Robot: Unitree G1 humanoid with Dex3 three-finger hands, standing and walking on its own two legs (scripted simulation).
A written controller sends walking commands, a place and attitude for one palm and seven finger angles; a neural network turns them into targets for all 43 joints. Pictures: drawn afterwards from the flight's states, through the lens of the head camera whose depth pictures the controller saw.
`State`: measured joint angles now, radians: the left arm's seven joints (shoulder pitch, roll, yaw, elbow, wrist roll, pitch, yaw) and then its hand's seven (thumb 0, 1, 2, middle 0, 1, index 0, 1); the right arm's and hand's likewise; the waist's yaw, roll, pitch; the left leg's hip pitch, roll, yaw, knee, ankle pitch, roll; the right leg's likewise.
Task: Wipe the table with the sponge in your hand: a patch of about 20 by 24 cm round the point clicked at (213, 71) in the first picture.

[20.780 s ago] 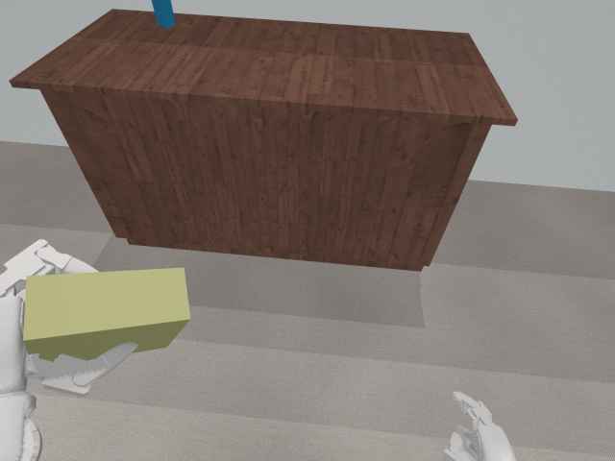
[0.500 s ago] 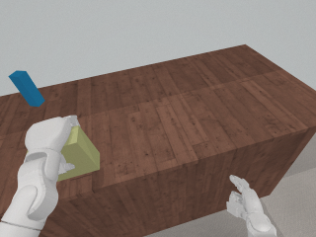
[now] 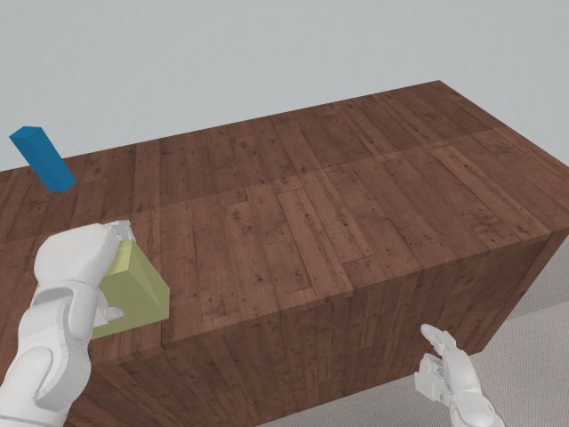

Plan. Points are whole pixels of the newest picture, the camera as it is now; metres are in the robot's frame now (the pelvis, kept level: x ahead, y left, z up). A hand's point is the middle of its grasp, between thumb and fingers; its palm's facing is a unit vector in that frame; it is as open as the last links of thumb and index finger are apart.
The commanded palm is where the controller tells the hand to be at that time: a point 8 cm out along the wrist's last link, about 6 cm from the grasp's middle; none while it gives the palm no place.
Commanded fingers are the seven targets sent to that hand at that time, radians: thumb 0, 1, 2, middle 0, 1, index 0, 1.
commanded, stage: move the sponge above the wiping area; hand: left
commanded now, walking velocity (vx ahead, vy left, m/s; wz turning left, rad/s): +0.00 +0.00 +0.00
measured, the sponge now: (118, 299) +0.24 +0.30 +0.06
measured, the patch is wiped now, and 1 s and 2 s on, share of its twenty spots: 0.00 0.00 0.00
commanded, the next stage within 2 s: lower the sponge onto the table in 1.12 s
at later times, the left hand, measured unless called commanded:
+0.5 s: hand (97, 283) +0.23 +0.30 +0.11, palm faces +0.06 -0.08 -0.99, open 9.7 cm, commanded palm +0.20 +0.29 +0.19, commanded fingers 0.00 0.10 1.30 -1.20 -1.60 -1.20 -1.60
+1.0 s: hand (100, 276) +0.24 +0.30 +0.12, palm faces +0.06 -0.07 -1.00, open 9.7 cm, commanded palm +0.21 +0.29 +0.19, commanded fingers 0.00 0.10 1.30 -1.20 -1.60 -1.20 -1.60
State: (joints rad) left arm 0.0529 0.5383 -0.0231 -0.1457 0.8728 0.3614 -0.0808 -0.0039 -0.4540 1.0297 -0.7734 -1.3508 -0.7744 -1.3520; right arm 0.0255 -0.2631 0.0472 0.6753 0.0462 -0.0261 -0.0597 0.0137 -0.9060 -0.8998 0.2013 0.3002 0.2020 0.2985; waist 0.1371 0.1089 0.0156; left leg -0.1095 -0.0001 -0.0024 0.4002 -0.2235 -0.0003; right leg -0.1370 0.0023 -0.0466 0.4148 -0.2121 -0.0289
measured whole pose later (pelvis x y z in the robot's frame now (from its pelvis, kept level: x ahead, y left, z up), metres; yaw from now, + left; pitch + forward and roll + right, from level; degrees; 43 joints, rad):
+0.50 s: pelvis -0.01 +0.00 +0.00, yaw +0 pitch -5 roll +0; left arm 0.06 0.52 -0.02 -0.11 0.88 0.35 -0.04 0.00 -0.45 1.03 -0.77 -1.35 -0.77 -1.35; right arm 0.04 -0.26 0.04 0.69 0.05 -0.03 -0.06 0.01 -0.91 -0.90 0.20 0.30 0.20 0.30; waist 0.14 0.11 0.01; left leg -0.11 0.00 0.00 0.40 -0.21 0.00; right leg -0.13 0.00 -0.04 0.41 -0.20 -0.02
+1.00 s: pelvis -0.01 +0.00 +0.00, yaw +0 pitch -5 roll +0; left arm 0.01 0.52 -0.03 -0.10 0.88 0.39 -0.07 0.00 -0.45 1.03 -0.77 -1.35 -0.77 -1.35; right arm 0.02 -0.26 0.05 0.68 0.05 -0.02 -0.05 0.01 -0.91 -0.90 0.20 0.30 0.20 0.30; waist 0.13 0.11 0.01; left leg -0.11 0.00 0.00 0.39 -0.20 0.00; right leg -0.14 0.00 -0.04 0.41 -0.19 -0.03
